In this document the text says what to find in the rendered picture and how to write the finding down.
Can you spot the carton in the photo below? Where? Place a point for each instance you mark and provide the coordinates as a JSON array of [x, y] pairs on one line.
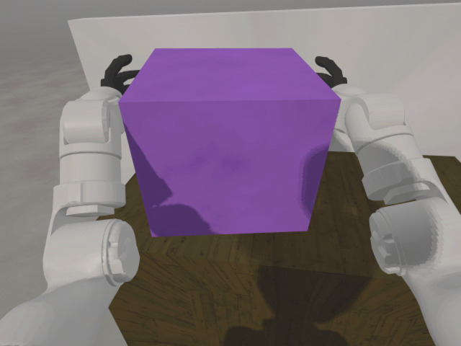
[[228, 140]]

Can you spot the left robot forearm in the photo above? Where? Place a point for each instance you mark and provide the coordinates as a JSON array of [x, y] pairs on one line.
[[90, 153]]

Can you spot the right robot hand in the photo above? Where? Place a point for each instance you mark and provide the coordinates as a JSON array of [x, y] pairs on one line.
[[336, 77]]

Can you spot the left robot hand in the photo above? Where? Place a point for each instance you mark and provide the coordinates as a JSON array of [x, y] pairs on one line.
[[114, 79]]

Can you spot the pedestal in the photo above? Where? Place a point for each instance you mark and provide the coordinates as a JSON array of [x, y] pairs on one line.
[[321, 287]]

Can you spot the robot left upper arm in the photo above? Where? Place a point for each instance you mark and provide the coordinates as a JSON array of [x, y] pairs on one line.
[[85, 265]]

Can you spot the robot right upper arm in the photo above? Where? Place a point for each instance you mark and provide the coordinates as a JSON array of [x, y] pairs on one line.
[[421, 242]]

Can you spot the right robot forearm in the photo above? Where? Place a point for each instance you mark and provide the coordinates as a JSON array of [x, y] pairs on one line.
[[394, 169]]

